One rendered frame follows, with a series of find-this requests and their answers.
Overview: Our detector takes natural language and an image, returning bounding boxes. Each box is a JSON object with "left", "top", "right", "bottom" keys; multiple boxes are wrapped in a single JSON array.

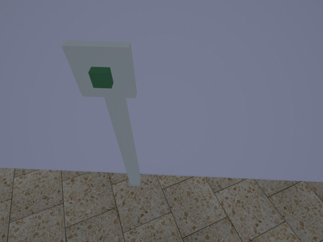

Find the button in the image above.
[{"left": 88, "top": 67, "right": 114, "bottom": 88}]

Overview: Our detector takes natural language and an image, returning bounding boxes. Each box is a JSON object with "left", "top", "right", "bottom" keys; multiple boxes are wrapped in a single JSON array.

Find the panel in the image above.
[{"left": 62, "top": 40, "right": 141, "bottom": 186}]

